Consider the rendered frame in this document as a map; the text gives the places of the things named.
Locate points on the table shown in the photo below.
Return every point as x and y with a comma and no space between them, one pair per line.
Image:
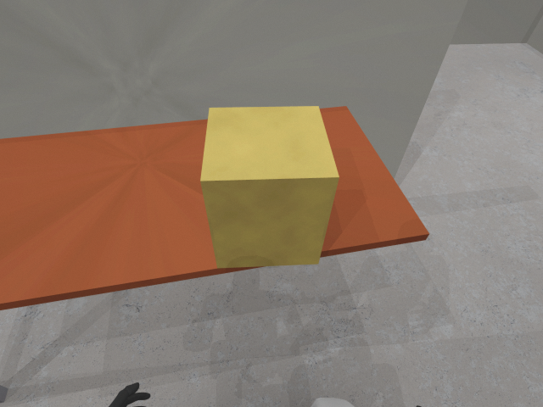
90,212

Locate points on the left robot hand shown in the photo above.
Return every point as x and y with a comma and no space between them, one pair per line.
128,395

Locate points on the carton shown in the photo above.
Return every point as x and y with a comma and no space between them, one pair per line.
269,180

